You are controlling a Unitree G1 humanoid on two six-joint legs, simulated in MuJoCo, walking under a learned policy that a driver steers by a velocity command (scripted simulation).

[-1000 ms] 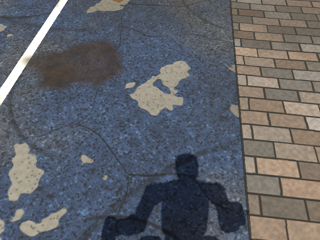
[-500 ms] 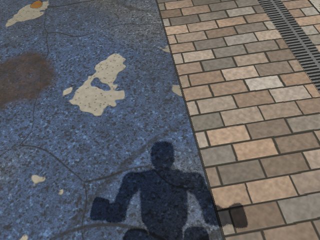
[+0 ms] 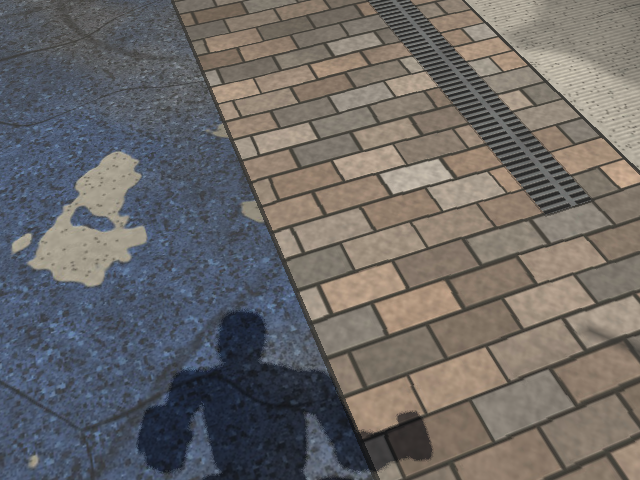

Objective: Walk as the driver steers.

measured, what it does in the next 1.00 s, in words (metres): walks ahead: left foot, then right foot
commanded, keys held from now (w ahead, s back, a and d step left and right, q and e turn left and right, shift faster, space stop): w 0.22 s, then no key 0.18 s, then q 0.60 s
